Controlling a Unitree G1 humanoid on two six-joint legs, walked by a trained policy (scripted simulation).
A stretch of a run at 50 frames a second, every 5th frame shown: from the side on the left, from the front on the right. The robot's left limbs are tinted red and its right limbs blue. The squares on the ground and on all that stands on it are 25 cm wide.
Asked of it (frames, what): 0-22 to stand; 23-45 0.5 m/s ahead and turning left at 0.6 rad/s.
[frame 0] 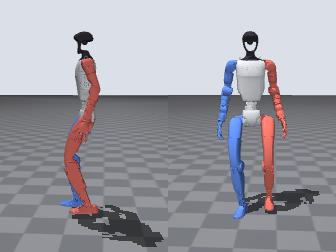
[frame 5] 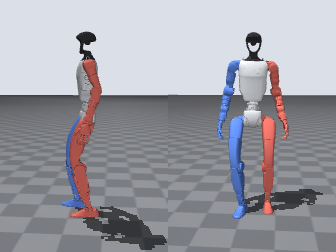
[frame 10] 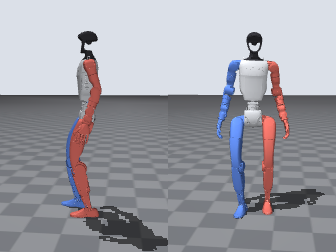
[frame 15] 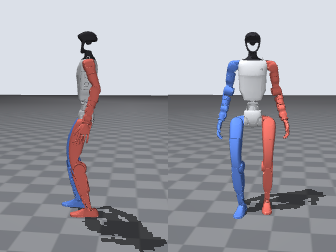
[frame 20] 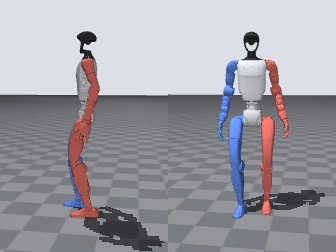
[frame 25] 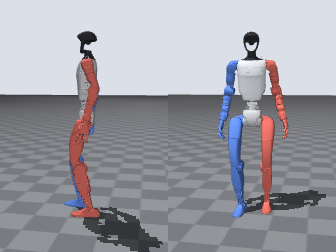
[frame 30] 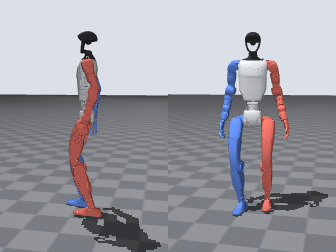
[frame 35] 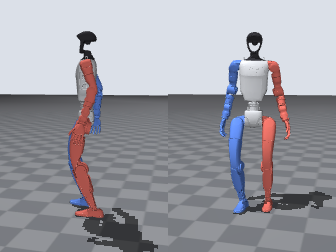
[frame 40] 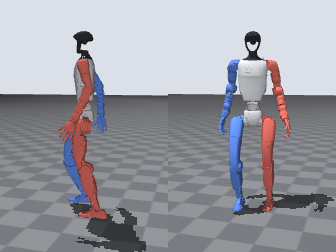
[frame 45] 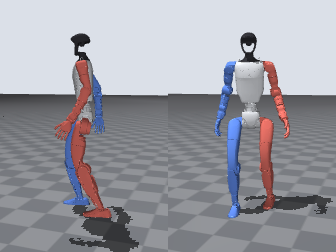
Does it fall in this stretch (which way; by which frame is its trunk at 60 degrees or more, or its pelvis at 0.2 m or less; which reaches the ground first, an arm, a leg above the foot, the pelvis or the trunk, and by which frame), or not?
no
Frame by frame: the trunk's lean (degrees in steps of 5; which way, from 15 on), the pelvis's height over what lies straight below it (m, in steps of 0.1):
0: 5, 0.8
5: 0, 0.8
10: 0, 0.8
15: 0, 0.8
20: 0, 0.8
25: 0, 0.8
30: 0, 0.8
35: 0, 0.8
40: 0, 0.8
45: 5, 0.8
